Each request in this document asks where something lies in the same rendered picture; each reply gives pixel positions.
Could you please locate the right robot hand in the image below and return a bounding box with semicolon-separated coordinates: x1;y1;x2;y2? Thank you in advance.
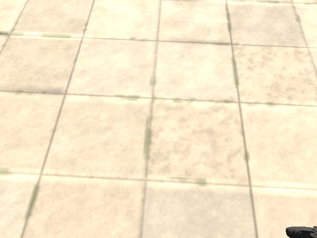
285;226;317;238

